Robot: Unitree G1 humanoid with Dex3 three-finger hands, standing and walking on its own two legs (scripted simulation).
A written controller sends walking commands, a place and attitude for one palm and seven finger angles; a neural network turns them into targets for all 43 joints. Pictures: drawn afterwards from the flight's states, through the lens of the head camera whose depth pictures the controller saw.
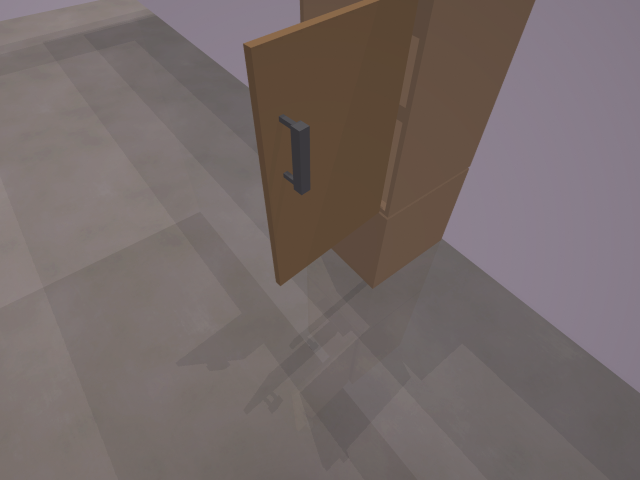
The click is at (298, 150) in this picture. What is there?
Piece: cupboard door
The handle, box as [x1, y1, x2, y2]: [279, 114, 309, 194]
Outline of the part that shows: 282,114 279,116 279,121 289,127 291,130 293,166 292,175 287,171 284,172 283,175 294,185 294,189 302,194 309,189 309,126 300,120 295,122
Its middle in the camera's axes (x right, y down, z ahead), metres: -0.05 -0.15 +0.68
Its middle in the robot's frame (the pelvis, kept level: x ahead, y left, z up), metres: +0.61 +0.08 +0.05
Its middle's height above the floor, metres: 0.83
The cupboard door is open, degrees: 95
